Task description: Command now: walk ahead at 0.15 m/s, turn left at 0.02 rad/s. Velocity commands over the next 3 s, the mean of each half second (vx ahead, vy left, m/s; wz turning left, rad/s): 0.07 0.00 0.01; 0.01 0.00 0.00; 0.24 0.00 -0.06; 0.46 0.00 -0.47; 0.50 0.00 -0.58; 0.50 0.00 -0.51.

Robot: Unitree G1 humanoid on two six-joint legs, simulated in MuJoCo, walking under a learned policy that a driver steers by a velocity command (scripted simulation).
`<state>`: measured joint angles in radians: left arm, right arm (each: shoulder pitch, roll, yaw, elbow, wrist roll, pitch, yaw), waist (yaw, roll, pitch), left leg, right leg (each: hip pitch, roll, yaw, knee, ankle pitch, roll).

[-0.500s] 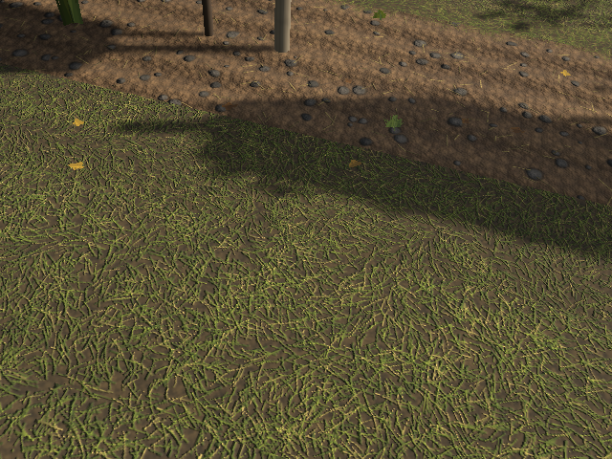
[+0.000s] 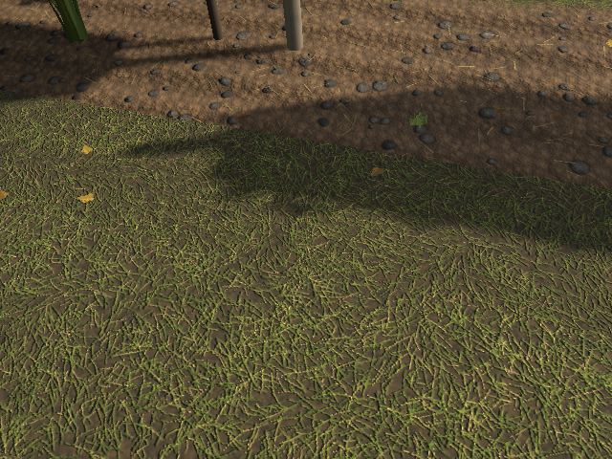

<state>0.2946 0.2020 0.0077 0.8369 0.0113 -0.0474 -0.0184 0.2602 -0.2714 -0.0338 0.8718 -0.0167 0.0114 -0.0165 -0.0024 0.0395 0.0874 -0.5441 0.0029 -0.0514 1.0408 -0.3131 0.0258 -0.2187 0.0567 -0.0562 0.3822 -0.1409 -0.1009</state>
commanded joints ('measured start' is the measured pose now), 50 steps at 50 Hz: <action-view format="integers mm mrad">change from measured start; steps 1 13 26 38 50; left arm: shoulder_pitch -33 40 -17 -6 10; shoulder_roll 108 92 77 83 59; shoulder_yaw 10 -14 -26 -38 -48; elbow -50 35 145 203 243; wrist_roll -7 1 -2 -3 3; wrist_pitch -16 39 51 57 48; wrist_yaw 9 39 43 51 50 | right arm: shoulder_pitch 127 68 -19 -6 4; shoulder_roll -26 -58 14 18 38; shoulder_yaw -6 21 32 32 39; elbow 15 88 210 271 304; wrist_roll -8 -16 19 21 13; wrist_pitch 15 -6 -10 2 -2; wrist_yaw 3 -30 -20 -22 -18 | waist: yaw -60 -1 9 7 4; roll -89 -18 -35 -41 -42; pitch -109 -83 -73 -67 -42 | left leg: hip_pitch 149 514 450 456 426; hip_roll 25 153 95 91 81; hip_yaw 6 -90 -62 -58 -57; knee -120 -724 -772 -792 -804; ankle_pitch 135 422 379 375 274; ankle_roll -19 10 34 40 33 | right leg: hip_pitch -47 -22 99 85 60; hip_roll -236 -204 -145 -158 -154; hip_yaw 94 188 138 141 148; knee -131 -18 -101 -103 -118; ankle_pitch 686 182 56 68 -1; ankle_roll -96 -20 46 46 47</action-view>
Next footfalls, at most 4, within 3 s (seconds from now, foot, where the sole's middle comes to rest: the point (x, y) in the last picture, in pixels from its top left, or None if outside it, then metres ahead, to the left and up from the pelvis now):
0.24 left None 0.13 0.12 -0.78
1.98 right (360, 436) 0.58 -0.04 -0.97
2.36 left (330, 331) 0.87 0.02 -0.97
2.90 right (442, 332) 0.86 -0.29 -0.97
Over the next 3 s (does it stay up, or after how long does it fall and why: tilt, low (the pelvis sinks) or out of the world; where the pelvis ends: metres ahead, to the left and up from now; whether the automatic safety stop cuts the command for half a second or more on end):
stays up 0.86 -0.19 -0.21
